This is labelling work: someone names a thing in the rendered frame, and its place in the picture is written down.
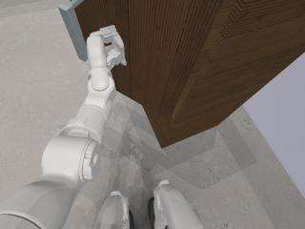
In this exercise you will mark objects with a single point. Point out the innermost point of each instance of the robot left hand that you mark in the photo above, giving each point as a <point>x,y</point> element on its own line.
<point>106,57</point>

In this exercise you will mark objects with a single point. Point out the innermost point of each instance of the robot left upper arm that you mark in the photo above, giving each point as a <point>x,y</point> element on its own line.
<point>68,163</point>

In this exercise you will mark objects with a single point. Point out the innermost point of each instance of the left robot shin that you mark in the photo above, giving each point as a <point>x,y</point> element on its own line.
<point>125,224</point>

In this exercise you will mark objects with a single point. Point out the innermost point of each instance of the handle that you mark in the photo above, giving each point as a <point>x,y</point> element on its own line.
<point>71,22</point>

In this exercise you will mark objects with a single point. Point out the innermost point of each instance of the robot left thigh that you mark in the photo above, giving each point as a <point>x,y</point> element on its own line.
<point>113,212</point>

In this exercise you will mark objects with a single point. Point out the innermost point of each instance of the cupboard door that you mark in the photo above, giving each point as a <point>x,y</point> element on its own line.
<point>162,42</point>

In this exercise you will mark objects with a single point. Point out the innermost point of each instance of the robot left forearm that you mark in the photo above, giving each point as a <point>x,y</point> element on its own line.
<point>95,112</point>

